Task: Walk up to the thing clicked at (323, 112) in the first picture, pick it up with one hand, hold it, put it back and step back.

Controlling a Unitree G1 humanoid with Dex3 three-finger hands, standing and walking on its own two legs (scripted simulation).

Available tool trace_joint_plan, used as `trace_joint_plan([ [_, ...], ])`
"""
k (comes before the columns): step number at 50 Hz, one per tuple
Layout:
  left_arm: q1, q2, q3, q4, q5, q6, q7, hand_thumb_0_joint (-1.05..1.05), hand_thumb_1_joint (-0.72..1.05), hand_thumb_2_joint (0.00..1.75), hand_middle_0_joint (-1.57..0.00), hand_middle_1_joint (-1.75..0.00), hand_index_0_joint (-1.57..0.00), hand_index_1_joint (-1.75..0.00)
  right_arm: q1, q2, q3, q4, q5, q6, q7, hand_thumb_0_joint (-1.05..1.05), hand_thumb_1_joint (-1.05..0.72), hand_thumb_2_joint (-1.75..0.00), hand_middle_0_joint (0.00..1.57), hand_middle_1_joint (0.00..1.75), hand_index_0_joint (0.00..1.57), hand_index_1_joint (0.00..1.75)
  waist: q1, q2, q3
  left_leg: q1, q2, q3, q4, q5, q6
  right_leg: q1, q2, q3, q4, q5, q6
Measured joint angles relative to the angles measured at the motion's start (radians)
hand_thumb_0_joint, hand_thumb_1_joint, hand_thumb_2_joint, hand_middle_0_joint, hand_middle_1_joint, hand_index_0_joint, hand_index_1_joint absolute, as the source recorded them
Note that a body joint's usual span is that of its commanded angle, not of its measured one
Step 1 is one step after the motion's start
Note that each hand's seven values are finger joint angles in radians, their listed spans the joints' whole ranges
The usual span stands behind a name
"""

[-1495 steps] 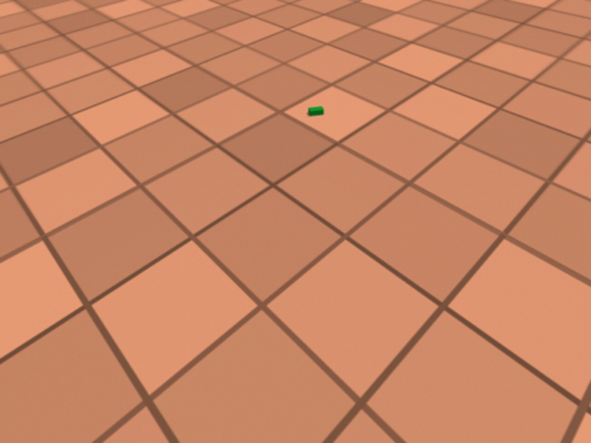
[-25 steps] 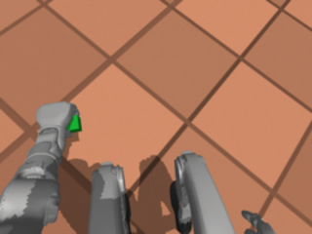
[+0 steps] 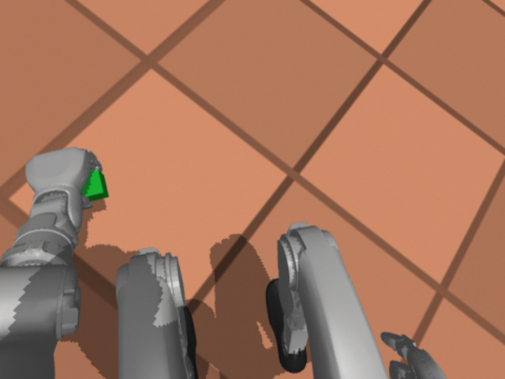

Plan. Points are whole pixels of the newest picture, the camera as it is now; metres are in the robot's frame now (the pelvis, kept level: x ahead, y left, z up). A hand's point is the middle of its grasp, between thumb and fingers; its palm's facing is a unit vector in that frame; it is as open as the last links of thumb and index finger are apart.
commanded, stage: crouch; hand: left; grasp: from above
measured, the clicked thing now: (77, 189) +0.45 +0.27 -0.20
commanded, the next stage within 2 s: lower in 0.32 s
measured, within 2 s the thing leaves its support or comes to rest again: rests again in 1.60 s
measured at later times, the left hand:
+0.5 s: hand (82, 192) +0.45 +0.27 -0.22, palm faces -0.44 -0.08 -0.89, open 7.3 cm
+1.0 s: hand (96, 198) +0.45 +0.26 -0.28, palm faces -0.45 -0.09 -0.89, open 7.3 cm
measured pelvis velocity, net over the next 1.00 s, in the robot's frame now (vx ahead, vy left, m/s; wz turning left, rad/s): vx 0.00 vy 0.00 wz -0.06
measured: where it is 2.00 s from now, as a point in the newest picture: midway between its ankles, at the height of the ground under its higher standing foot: (237, 354)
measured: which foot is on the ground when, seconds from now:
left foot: down 0.00-1.00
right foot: down 0.00-1.00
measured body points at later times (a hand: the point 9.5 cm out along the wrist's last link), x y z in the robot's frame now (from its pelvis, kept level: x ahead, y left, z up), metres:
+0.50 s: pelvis +0.00 +0.00 -0.04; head +0.24 +0.05 +0.34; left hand +0.47 +0.27 -0.16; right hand +0.05 -0.27 -0.15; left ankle +0.08 +0.12 -0.35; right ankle +0.10 -0.12 -0.35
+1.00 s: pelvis +0.00 +0.00 -0.07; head +0.26 +0.06 +0.29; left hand +0.47 +0.27 -0.23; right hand +0.04 -0.27 -0.17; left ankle +0.08 +0.12 -0.35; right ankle +0.10 -0.12 -0.35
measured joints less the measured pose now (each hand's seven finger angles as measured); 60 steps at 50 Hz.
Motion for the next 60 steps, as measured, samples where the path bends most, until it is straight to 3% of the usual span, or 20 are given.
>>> trace_joint_plan([
  [30, -0.061, 0.073, 0.009, 0.120, 0.030, -0.035, 0.027, 0.00, 0.37, 0.12, -1.05, -0.09, -1.05, -0.09, 0.001, -0.021, 0.052, 0.009, -0.024, -0.014, 0.028, 0.00, -0.90, -0.90, 0.21, 0.30, 0.20, 0.30, -0.026, -0.022, 0.051, -0.118, -0.005, -0.028, 0.160, -0.011, 0.004, -0.104, 0.003, -0.020, 0.138, -0.003, 0.007],
  [44, -0.054, 0.134, 0.062, 0.173, 0.081, -0.072, 0.113, 0.00, 0.37, 0.12, -1.05, -0.09, -1.05, -0.10, -0.004, -0.033, 0.089, 0.003, -0.068, -0.048, 0.060, 0.00, -0.90, -0.90, 0.21, 0.30, 0.20, 0.30, -0.064, -0.046, 0.104, -0.166, -0.011, -0.057, 0.234, -0.016, -0.005, -0.143, 0.003, -0.043, 0.199, -0.003, 0.004],
  [53, -0.066, 0.162, 0.086, 0.214, 0.066, -0.070, 0.139, 0.00, 0.38, 0.11, -1.04, -0.10, -1.04, -0.10, -0.010, -0.030, 0.117, 0.009, -0.092, -0.067, 0.092, 0.00, -0.89, -0.89, 0.21, 0.30, 0.20, 0.30, -0.079, -0.045, 0.135, -0.176, -0.004, -0.073, 0.266, -0.035, -0.002, -0.152, 0.013, -0.056, 0.216, -0.008, 0.010],
  [60, -0.066, 0.199, 0.114, 0.244, 0.077, -0.088, 0.158, 0.00, 0.39, 0.10, -1.04, -0.10, -1.04, -0.10, -0.017, -0.029, 0.141, 0.000, -0.109, -0.081, 0.112, 0.00, -0.89, -0.89, 0.21, 0.30, 0.20, 0.30, -0.097, -0.062, 0.156, -0.178, -0.004, -0.090, 0.291, -0.042, -0.002, -0.147, 0.016, -0.068, 0.227, -0.010, 0.013],
])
